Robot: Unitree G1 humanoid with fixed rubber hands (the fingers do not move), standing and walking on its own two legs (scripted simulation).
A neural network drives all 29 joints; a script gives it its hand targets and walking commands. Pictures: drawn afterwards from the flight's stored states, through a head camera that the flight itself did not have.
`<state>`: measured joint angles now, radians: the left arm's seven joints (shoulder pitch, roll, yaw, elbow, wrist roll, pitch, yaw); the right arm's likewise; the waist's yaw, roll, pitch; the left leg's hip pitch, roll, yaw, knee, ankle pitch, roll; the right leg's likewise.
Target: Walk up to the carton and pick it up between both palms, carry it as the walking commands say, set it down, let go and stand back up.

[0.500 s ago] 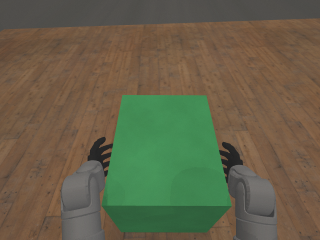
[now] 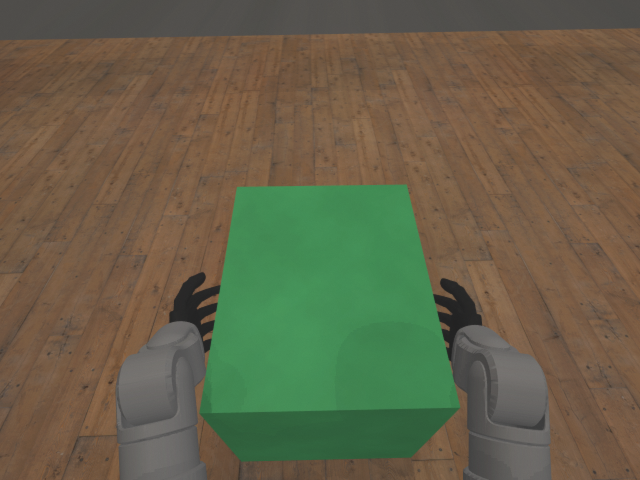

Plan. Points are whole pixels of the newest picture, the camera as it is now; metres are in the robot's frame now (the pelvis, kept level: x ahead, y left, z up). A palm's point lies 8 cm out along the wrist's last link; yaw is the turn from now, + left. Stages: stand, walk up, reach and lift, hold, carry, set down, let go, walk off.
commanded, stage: carry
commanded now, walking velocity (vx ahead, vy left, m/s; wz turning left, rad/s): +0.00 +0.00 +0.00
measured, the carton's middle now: (324, 322) +0.32 +0.01 +0.02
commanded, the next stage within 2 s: none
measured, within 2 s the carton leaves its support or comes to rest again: neither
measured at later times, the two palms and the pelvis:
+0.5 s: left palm (197, 331) +0.28 +0.16 +0.07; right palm (467, 338) +0.26 -0.16 +0.07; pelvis +0.01 +0.00 +0.00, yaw +0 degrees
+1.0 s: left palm (192, 335) +0.27 +0.16 +0.08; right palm (465, 342) +0.26 -0.16 +0.07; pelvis +0.00 +0.00 +0.00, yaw -1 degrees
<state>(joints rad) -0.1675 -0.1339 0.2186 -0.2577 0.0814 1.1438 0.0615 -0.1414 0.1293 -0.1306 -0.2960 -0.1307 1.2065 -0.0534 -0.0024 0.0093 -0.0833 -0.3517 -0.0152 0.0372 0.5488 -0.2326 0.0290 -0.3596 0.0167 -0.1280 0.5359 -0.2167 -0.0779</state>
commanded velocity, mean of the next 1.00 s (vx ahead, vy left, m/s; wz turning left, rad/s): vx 0.00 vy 0.00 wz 0.00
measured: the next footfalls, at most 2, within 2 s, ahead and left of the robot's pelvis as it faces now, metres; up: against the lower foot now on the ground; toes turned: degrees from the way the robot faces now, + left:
none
